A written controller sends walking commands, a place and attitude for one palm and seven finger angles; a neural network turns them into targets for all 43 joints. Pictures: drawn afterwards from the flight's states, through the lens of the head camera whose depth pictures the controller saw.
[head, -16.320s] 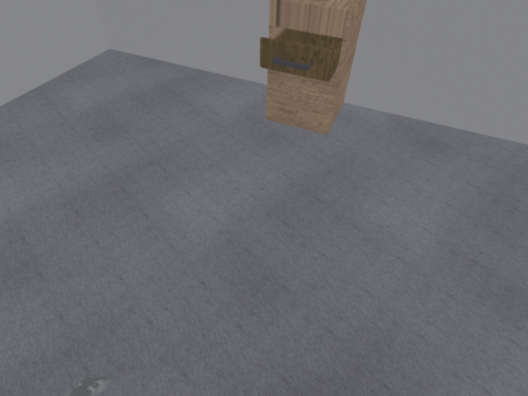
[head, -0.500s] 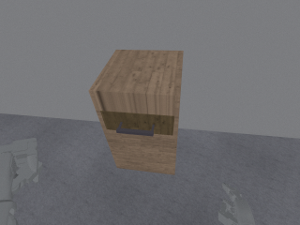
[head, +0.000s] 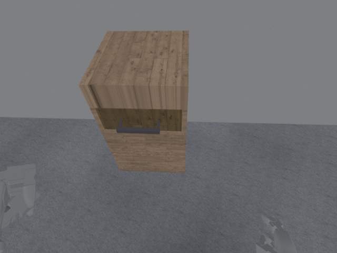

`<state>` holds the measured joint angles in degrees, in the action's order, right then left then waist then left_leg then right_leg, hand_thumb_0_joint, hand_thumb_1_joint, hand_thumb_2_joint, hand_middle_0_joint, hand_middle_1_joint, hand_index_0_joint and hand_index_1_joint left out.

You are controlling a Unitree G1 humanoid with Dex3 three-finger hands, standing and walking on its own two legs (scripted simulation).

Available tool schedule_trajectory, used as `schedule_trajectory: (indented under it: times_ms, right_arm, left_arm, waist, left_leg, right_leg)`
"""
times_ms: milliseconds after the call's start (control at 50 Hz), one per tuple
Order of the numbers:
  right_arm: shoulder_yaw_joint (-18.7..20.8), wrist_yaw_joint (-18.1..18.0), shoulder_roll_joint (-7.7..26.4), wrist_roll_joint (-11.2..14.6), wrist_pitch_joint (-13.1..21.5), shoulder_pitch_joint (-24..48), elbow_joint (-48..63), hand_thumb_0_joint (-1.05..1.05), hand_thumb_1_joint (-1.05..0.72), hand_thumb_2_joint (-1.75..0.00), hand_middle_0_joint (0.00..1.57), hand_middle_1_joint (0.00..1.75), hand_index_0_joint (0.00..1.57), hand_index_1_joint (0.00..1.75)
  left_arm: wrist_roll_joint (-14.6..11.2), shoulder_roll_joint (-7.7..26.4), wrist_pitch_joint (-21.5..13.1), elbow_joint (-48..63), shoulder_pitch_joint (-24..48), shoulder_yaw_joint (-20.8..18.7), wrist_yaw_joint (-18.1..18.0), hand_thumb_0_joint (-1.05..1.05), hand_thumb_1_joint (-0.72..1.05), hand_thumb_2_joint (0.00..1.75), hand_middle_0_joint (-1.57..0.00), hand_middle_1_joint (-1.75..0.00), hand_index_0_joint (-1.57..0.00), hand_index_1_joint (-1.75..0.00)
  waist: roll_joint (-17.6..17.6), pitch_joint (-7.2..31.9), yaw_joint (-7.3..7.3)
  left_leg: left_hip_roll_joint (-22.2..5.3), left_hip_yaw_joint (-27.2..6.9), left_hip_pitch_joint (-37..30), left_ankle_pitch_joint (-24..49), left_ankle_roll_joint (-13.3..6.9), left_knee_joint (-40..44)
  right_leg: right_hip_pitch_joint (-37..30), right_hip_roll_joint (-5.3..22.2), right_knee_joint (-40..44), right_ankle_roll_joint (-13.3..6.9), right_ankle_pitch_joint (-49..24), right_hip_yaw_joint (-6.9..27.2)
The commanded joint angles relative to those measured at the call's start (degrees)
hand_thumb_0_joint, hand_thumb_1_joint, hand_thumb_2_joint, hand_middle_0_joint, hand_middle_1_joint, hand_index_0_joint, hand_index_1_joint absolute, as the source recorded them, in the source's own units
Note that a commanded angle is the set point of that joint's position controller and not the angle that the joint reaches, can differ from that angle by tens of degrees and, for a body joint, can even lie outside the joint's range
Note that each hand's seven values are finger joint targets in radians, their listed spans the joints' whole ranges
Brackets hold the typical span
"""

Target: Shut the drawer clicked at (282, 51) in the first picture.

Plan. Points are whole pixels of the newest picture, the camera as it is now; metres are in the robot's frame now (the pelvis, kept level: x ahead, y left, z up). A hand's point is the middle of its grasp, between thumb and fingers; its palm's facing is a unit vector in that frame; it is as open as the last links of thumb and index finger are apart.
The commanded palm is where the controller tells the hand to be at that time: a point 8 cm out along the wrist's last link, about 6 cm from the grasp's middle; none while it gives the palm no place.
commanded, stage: step back with the hand held close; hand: left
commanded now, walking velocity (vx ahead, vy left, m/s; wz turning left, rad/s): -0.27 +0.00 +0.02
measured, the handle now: (139, 126) +0.66 +0.18 -0.25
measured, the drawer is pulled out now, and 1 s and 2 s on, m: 0.00 0.00 0.00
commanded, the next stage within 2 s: stop stepping back and stand still in 1.18 s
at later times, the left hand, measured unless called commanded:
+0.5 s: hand out of the picture +0.12 +0.25 +0.16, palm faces +0.39 -0.82 -0.43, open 3.2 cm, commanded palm +0.06 +0.29 +0.18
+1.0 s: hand out of the picture +0.06 +0.27 +0.17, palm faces +0.41 -0.78 -0.47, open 3.2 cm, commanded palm -0.01 +0.31 +0.18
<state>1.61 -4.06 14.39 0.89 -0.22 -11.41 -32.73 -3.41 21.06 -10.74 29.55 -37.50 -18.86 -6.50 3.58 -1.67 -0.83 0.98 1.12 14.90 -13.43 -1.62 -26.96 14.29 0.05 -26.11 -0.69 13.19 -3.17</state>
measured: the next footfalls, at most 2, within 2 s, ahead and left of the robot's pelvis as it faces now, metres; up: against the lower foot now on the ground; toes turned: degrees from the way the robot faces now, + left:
right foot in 1.32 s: -0.31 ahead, -0.11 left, +0.00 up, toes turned -3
left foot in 1.58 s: -0.18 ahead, +0.11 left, +0.00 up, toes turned +1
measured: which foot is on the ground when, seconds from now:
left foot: down 0.00-1.00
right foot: down 0.00-0.94, up 0.96-1.00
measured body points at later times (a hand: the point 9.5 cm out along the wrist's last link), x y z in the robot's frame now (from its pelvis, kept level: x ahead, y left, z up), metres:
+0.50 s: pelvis -0.07 +0.01 -0.01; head -0.05 +0.02 +0.44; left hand +0.09 +0.29 +0.19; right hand +0.11 -0.23 -0.08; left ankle +0.01 +0.10 -0.74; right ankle +0.00 -0.11 -0.74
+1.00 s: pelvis -0.13 +0.02 -0.02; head -0.10 +0.05 +0.43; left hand +0.03 +0.31 +0.19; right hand +0.06 -0.22 -0.09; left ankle -0.04 +0.11 -0.74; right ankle -0.07 -0.11 -0.73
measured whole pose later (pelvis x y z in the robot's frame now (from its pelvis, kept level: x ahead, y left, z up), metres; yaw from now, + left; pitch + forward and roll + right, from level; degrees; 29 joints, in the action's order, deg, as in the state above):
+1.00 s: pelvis -0.13 +0.02 -0.02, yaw +4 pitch +2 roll -2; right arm 1.8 -4.1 11.3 -0.3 2.3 -9.9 -35.2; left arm -1.5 25.5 -17.8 35.4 -34.9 -24.9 -8.7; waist -1.7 -0.8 -1.5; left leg 1.6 -1.2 27.0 -9.0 -3.1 -34.7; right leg 24.9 -3.2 -39.1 0.6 16.0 2.3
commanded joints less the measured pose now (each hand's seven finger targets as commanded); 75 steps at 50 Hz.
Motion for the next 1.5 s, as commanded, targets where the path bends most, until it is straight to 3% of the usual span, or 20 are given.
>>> schedule_trajectory:
  times_ms: [0,260,380,440,540,620,700,760,820,880,920,980,1060,1260,1280,1320,1340,1360,1400,1480]
  right_arm:
    - [1.46,-1.18,4.92,-0.11,3.08,6.77,10.71,0.00,-0.90,-0.90,0.20,0.30,0.20,0.30]
    - [1.39,-1.00,6.14,-0.46,4.17,6.71,10.84,0.00,-0.90,-0.90,0.20,0.30,0.20,0.30]
    - [1.24,-0.94,5.91,-0.93,5.34,4.76,10.43,0.00,-0.90,-0.90,0.20,0.30,0.20,0.30]
    - [1.11,-0.88,5.84,-1.16,5.58,4.45,9.72,0.00,-0.90,-0.90,0.20,0.30,0.20,0.30]
    - [1.66,-0.99,6.30,-0.92,6.19,5.96,10.46,0.00,-0.90,-0.90,0.20,0.30,0.20,0.30]
    - [2.11,-0.67,6.20,-0.94,7.06,6.12,10.33,0.00,-0.90,-0.90,0.20,0.30,0.20,0.30]
    - [2.23,-0.05,5.68,-0.91,7.36,4.86,8.23,0.00,-0.90,-0.90,0.20,0.30,0.20,0.30]
    - [2.86,0.41,5.15,-0.76,6.93,3.88,7.72,0.00,-0.90,-0.90,0.20,0.30,0.20,0.30]
    - [2.65,0.38,3.50,-1.07,5.35,5.16,6.49,0.00,-0.90,-0.90,0.20,0.30,0.20,0.30]
    - [2.31,-0.35,3.66,-1.10,4.54,6.25,6.24,0.00,-0.90,-0.90,0.20,0.30,0.20,0.30]
    - [2.28,-1.03,5.08,-1.01,5.20,6.77,6.98,0.00,-0.90,-0.90,0.20,0.30,0.20,0.30]
    - [2.47,-0.86,4.69,-2.57,7.41,5.90,6.93,0.00,-0.90,-0.90,0.20,0.30,0.20,0.30]
    - [2.60,0.44,4.99,-2.46,9.78,4.05,5.43,0.00,-0.90,-0.90,0.20,0.30,0.20,0.30]
    - [1.40,2.92,3.24,-3.83,9.33,3.47,3.45,0.00,-0.90,-0.90,0.20,0.30,0.20,0.30]
    - [1.22,3.18,2.86,-2.81,8.55,4.06,4.87,0.00,-0.90,-0.90,0.20,0.30,0.20,0.30]
    - [0.77,2.55,2.74,-1.28,6.19,5.70,7.37,0.00,-0.90,-0.90,0.20,0.30,0.20,0.30]
    - [0.95,2.25,2.41,-0.27,5.84,5.72,8.03,0.00,-0.90,-0.90,0.20,0.30,0.20,0.30]
    - [1.82,2.17,3.47,0.82,5.68,6.14,8.39,0.00,-0.90,-0.90,0.20,0.30,0.20,0.30]
    - [1.23,1.64,0.89,1.11,4.14,5.87,6.30,0.00,-0.90,-0.90,0.20,0.30,0.20,0.30]
    - [0.31,-0.62,2.84,0.67,6.74,6.58,4.54,0.00,-0.90,-0.90,0.20,0.30,0.20,0.30]
  left_arm:
    - [-0.88,11.12,-4.63,14.24,-0.90,-10.43,-2.59,0.00,0.90,0.90,-1.40,-1.60,-1.40,-1.60]
    - [1.05,9.72,-5.58,12.94,3.97,-8.25,-2.75,0.00,0.90,0.90,-1.40,-1.60,-1.40,-1.60]
    - [1.41,9.62,-6.95,16.03,5.09,-7.63,-3.53,0.00,0.90,0.90,-1.40,-1.60,-1.40,-1.60]
    - [1.17,10.26,-7.63,17.20,4.59,-8.11,-4.16,0.00,0.90,0.90,-1.40,-1.60,-1.40,-1.60]
    - [2.25,9.90,-8.36,14.64,2.14,-10.81,-3.59,0.00,0.90,0.90,-1.40,-1.60,-1.40,-1.60]
    - [2.66,10.68,-9.20,14.88,1.75,-12.02,-2.71,0.00,0.90,0.90,-1.40,-1.60,-1.40,-1.60]
    - [1.11,11.48,-9.81,17.30,1.40,-11.66,-2.30,0.00,0.90,0.90,-1.40,-1.60,-1.40,-1.60]
    - [0.48,12.63,-10.06,18.80,1.51,-11.49,-2.89,0.00,0.90,0.90,-1.40,-1.60,-1.40,-1.60]
    - [0.36,12.93,-9.38,16.91,1.47,-11.86,-4.25,0.00,0.90,0.90,-1.40,-1.60,-1.40,-1.60]
    - [0.72,13.00,-9.37,15.48,1.08,-12.48,-4.40,0.00,0.90,0.90,-1.40,-1.60,-1.40,-1.60]
    - [1.11,12.30,-9.79,15.85,1.32,-12.27,-3.78,0.00,0.90,0.90,-1.40,-1.60,-1.40,-1.60]
    - [1.88,11.60,-10.39,15.98,2.82,-12.92,-2.79,0.00,0.90,0.90,-1.40,-1.60,-1.40,-1.60]
    - [1.19,9.02,-10.49,20.22,3.31,-8.60,-2.40,0.00,0.90,0.90,-1.40,-1.60,-1.40,-1.60]
    - [-1.44,14.81,-10.32,23.22,-1.77,-14.32,-0.28,0.00,0.90,0.90,-1.40,-1.60,-1.40,-1.60]
    - [-1.98,14.06,-10.13,23.09,-4.00,-14.07,0.48,0.00,0.90,0.90,-1.40,-1.60,-1.40,-1.60]
    - [-2.84,17.62,-9.41,22.99,-7.16,-17.86,0.04,0.00,0.90,0.90,-1.40,-1.60,-1.40,-1.60]
    - [-3.71,17.44,-8.10,22.12,-7.22,-17.96,-0.46,0.00,0.90,0.90,-1.40,-1.60,-1.40,-1.60]
    - [-3.96,16.64,-6.72,22.29,-6.71,-18.07,-0.78,0.00,0.90,0.90,-1.40,-1.60,-1.40,-1.60]
    - [-2.30,12.23,-4.65,17.34,-7.16,-16.30,-1.60,0.00,0.90,0.90,-1.40,-1.60,-1.40,-1.60]
    - [0.46,9.19,-3.57,7.28,0.76,-9.85,-3.24,0.00,0.90,0.90,-1.40,-1.60,-1.40,-1.60]
  waist:
    - [-0.64,12.59,1.51]
    - [-1.20,3.49,0.65]
    - [-1.79,3.56,-0.08]
    - [0.48,4.32,-0.35]
    - [7.77,6.06,0.86]
    - [3.72,5.66,0.69]
    - [-3.33,11.49,-0.05]
    - [-7.07,11.49,-0.79]
    - [-10.56,9.63,-0.80]
    - [-5.22,5.92,-0.98]
    - [6.74,6.11,-0.64]
    - [10.58,7.49,-0.28]
    - [4.33,10.12,0.27]
    - [12.25,21.34,1.82]
    - [10.37,20.51,2.04]
    - [-4.14,13.78,1.44]
    - [-13.18,11.95,1.59]
    - [-17.96,9.76,2.33]
    - [-9.65,6.68,-0.54]
    - [-9.17,0.00,-0.55]
  left_leg:
    - [-5.31,-5.36,1.02,20.24,-0.47,3.20]
    - [-6.35,-8.56,19.78,-15.58,-2.88,8.86]
    - [-4.01,-7.08,12.96,-16.06,-1.70,1.49]
    - [-4.18,-7.89,10.77,-13.19,-1.35,2.39]
    - [-12.57,-15.39,32.06,-24.67,-5.28,16.13]
    - [-11.95,-14.64,33.71,-21.66,-5.98,12.04]
    - [-6.32,-8.56,18.10,-4.31,-2.78,0.16]
    - [-1.52,-4.39,9.64,-7.65,0.51,-10.47]
    - [-0.13,-3.99,3.53,-6.70,1.76,-18.86]
    - [-3.16,-7.05,3.32,-1.88,0.00,-2.49]
    - [-12.75,-16.20,15.48,0.88,-3.87,10.39]
    - [-21.06,-23.39,25.27,-16.87,-8.84,19.42]
    - [-17.45,-15.60,5.77,0.09,-7.28,12.37]
    - [-12.22,-7.00,-14.54,24.20,-0.63,8.05]
    - [-9.08,-3.63,-14.59,15.34,0.16,5.34]
    - [-1.91,2.55,-8.69,-3.53,2.72,-11.93]
    - [0.42,1.67,-2.99,-7.23,3.67,-26.00]
    - [1.50,-1.76,6.77,-8.81,3.14,-35.73]
    - [-3.42,-2.96,19.73,-4.57,2.45,-32.22]
    - [-2.05,3.02,2.93,-0.49,0.45,-6.41]
  right_leg:
    - [-10.20,3.67,-1.00,0.85,-20.04,3.41]
    - [-9.15,2.18,0.93,1.17,3.34,6.82]
    - [1.39,4.50,7.08,-0.38,14.86,9.26]
    - [3.15,3.71,6.11,-0.39,11.59,7.49]
    - [-18.01,-3.14,-14.12,1.84,-1.11,4.07]
    - [-18.19,-3.39,-14.68,1.61,-6.13,6.57]
    - [-8.03,2.35,-5.68,-0.42,-15.30,13.81]
    - [3.95,10.50,4.81,-4.91,-3.95,21.26]
    - [13.49,14.74,10.93,-7.49,5.04,20.49]
    - [13.64,6.80,4.49,-3.16,3.06,11.77]
    - [0.68,-3.11,-12.32,0.87,-1.43,4.50]
    - [-4.87,-5.24,-34.35,1.29,10.96,7.28]
    - [5.28,-3.65,-26.21,1.27,15.57,5.49]
    - [-1.99,-4.99,7.62,-0.77,8.05,-0.79]
    - [-3.22,-4.01,12.36,-0.77,3.62,-1.26]
    - [5.56,7.98,17.98,-3.56,0.67,5.06]
    - [11.09,16.75,18.43,-7.70,8.08,11.99]
    - [10.09,18.69,16.63,-9.06,2.80,16.83]
    - [-1.68,17.17,8.69,-9.21,-14.37,9.21]
    - [4.20,12.17,6.81,-3.68,-8.48,4.77]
